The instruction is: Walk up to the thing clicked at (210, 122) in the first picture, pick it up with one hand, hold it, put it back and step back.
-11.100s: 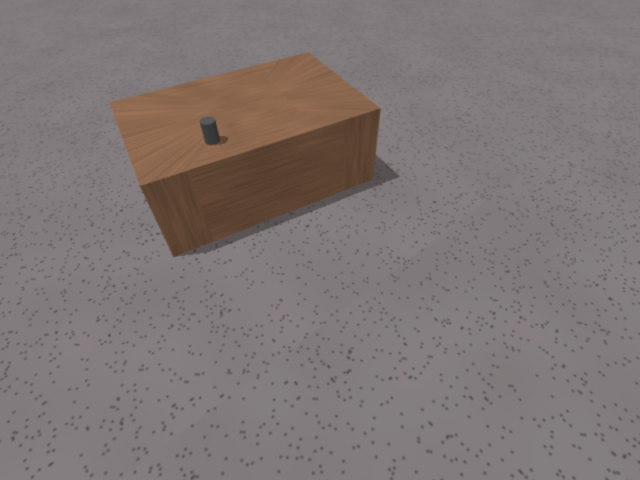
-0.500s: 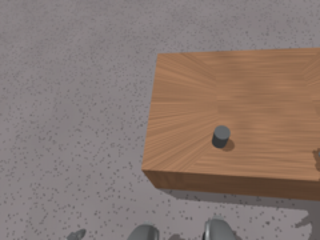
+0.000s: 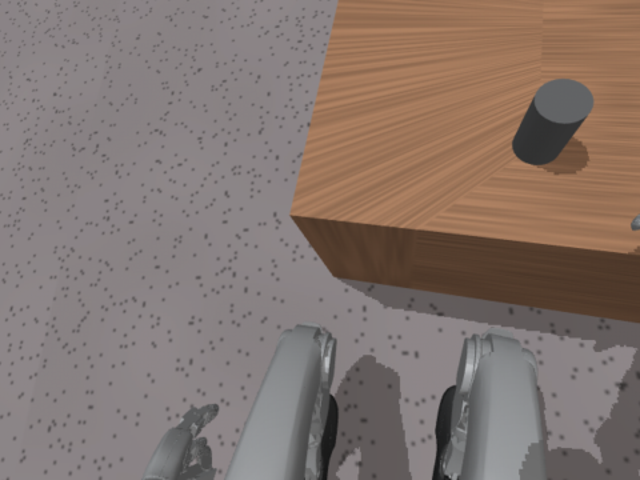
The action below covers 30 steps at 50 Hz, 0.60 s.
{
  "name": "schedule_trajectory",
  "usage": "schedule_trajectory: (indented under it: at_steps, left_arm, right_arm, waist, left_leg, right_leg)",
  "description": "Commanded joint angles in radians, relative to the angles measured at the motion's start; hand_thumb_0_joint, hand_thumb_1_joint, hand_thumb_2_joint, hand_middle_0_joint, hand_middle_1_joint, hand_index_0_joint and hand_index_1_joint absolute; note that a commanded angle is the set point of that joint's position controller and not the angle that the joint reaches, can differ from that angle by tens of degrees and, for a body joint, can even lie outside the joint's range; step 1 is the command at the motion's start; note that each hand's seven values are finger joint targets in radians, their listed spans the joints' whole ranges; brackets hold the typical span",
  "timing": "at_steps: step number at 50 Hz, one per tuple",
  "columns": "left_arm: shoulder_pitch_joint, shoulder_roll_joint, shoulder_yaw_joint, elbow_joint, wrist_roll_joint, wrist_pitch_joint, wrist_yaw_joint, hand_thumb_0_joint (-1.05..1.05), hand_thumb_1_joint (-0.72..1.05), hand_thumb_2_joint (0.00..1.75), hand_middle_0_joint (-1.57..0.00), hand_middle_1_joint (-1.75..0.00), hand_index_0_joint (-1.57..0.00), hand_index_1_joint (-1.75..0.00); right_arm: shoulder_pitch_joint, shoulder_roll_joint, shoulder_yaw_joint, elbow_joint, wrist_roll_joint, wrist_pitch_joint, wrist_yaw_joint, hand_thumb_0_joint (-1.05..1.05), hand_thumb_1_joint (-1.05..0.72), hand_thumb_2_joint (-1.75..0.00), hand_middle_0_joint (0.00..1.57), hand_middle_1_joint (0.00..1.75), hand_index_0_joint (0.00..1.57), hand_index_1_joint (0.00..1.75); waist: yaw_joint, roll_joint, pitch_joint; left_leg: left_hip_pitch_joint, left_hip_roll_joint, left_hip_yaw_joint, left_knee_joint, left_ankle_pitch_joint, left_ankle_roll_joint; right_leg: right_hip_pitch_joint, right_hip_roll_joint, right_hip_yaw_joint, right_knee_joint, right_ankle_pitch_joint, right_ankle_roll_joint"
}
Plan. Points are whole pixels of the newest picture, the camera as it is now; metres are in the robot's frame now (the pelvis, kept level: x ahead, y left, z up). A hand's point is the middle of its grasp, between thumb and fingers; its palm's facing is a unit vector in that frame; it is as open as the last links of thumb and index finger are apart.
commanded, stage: close in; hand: right
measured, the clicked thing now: (548, 125) +0.54 -0.21 -0.03
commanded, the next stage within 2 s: close in 0.96 s
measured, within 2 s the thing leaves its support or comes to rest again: neither
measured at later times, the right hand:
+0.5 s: hand (588, 130) +0.51 -0.24 +0.00, palm faces +0.14 +0.99 -0.01, open 17.4 cm
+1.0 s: hand (562, 136) +0.51 -0.22 -0.01, palm faces +0.11 +0.99 -0.01, open 17.4 cm
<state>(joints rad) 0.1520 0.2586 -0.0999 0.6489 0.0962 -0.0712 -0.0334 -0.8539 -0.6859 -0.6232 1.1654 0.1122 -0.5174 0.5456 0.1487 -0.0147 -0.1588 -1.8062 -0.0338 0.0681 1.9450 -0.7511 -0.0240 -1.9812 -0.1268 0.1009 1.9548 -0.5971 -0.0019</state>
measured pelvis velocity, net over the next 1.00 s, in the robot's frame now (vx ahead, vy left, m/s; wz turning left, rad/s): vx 0.00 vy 0.02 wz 0.00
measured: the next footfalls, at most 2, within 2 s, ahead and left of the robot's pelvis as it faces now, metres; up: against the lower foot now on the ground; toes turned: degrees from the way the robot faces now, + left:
none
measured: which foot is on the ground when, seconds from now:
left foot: down 0.00-1.00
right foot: down 0.00-1.00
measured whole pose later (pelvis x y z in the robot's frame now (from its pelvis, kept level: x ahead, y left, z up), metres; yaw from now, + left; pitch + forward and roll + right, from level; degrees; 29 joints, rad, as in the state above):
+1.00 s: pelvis +0.00 +0.02 -0.02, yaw +0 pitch +36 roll +5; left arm 0.14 0.25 -0.02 0.65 0.08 0.02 -0.04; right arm -0.85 -0.48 -0.45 0.98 0.10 -0.44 0.24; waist 0.13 -0.02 -0.17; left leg -1.89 -0.05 0.07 2.01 -0.75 0.01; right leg -2.04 -0.14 0.11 1.99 -0.59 0.03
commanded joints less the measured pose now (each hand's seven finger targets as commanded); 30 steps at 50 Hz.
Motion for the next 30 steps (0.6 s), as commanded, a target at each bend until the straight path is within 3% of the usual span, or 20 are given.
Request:
schedule_trajectory:
  at_steps: [1,2,4,7,10,14,17,18,23,30]
  left_arm:
    - [0.177,0.233,0.099,-0.035,-0.006,0.001,0.003,0.00,0.91,0.89,-0.20,-0.30,-0.21,-0.29]
    - [0.177,0.231,0.101,-0.036,-0.006,0.003,0.003,0.00,0.92,0.88,-0.20,-0.30,-0.21,-0.29]
    - [0.184,0.237,0.109,-0.034,-0.009,0.012,0.002,0.00,0.92,0.88,-0.20,-0.30,-0.21,-0.29]
    - [0.178,0.237,0.116,-0.050,-0.017,0.028,0.000,0.00,0.93,0.88,-0.19,-0.30,-0.21,-0.28]
    - [0.189,0.239,0.126,-0.055,-0.029,0.043,0.002,0.00,0.94,0.87,-0.19,-0.30,-0.21,-0.27]
    - [0.200,0.225,0.131,-0.058,-0.037,0.058,0.006,0.00,0.95,0.86,-0.19,-0.29,-0.21,-0.27]
    - [0.192,0.209,0.132,-0.059,-0.039,0.061,0.011,0.00,0.94,0.87,-0.19,-0.29,-0.20,-0.27]
    - [0.200,0.208,0.134,-0.057,-0.038,0.062,0.012,0.00,0.94,0.87,-0.19,-0.29,-0.21,-0.27]
    - [0.184,0.205,0.134,-0.054,-0.030,0.064,0.014,0.00,0.93,0.87,-0.19,-0.29,-0.20,-0.27]
    - [0.184,0.210,0.142,-0.042,-0.022,0.066,0.013,0.00,0.93,0.87,-0.19,-0.29,-0.20,-0.27]
  right_arm:
    - [-0.483,-0.325,0.002,-0.257,0.004,-0.051,-0.051,0.00,0.56,-0.04,0.06,0.04,0.06,0.04]
    - [-0.484,-0.291,0.017,-0.255,0.009,-0.043,-0.065,0.00,0.55,-0.04,0.06,0.04,0.05,0.04]
    - [-0.519,-0.297,0.018,-0.281,-0.002,-0.027,-0.105,0.00,0.57,-0.05,0.05,0.04,0.05,0.04]
    - [-0.514,-0.240,0.064,-0.292,-0.020,0.011,-0.161,0.00,0.54,-0.04,0.06,0.04,0.05,0.04]
    - [-0.466,-0.241,0.055,-0.300,-0.032,0.039,-0.211,0.00,0.55,-0.01,0.06,0.03,0.06,0.03]
    - [-0.445,-0.230,0.050,-0.373,-0.018,0.054,-0.254,0.00,0.52,0.00,0.08,0.03,0.07,0.03]
    - [-0.392,-0.171,0.073,-0.335,-0.010,0.055,-0.271,0.00,0.52,0.00,0.07,0.03,0.06,0.03]
    - [-0.395,-0.187,0.059,-0.347,-0.013,0.050,-0.276,0.00,0.52,0.00,0.07,0.03,0.06,0.03]
    - [-0.365,-0.140,0.085,-0.299,-0.010,0.029,-0.270,0.00,0.54,-0.03,0.06,0.04,0.05,0.04]
    - [-0.384,-0.096,0.108,-0.354,0.000,0.005,-0.265,0.00,0.51,-0.02,0.06,0.04,0.05,0.04]
  waist:
    - [0.011,-0.271,-0.716]
    - [0.017,-0.267,-0.701]
    - [0.011,-0.256,-0.718]
    - [-0.003,-0.278,-0.713]
    - [-0.013,-0.247,-0.690]
    - [-0.017,-0.223,-0.711]
    - [-0.004,-0.172,-0.621]
    - [-0.008,-0.155,-0.623]
    - [0.012,-0.128,-0.559]
    - [0.000,-0.190,-0.667]
  left_leg:
    - [0.081,-0.020,0.028,-0.203,0.213,0.059]
    - [0.077,-0.020,0.027,-0.199,0.210,0.060]
    - [0.058,-0.024,0.036,-0.189,0.176,0.062]
    - [0.048,-0.026,0.039,-0.187,0.122,0.068]
    - [0.035,-0.029,0.047,-0.178,0.108,0.070]
    - [0.099,-0.028,0.036,-0.191,0.184,0.065]
    - [0.109,-0.031,0.022,-0.212,0.187,0.063]
    - [0.123,-0.032,0.017,-0.219,0.190,0.061]
    - [0.140,-0.031,-0.007,-0.240,0.190,0.053]
    - [0.147,-0.035,0.007,-0.202,0.294,0.055]
  right_leg:
    - [0.642,0.035,0.009,-0.150,0.122,-0.016]
    - [0.621,0.035,0.005,-0.139,0.111,-0.017]
    - [0.593,0.038,0.006,-0.132,0.065,-0.017]
    - [0.592,0.039,0.007,-0.166,-0.004,-0.012]
    - [0.563,0.037,0.017,-0.177,-0.028,-0.012]
    - [0.546,0.035,-0.005,-0.156,0.067,-0.020]
    - [0.460,0.033,-0.016,-0.148,0.056,-0.030]
    - [0.446,0.032,-0.019,-0.145,0.056,-0.032]
    - [0.385,0.030,-0.024,-0.130,0.048,-0.038]
    - [0.513,0.025,-0.018,-0.117,0.164,-0.032]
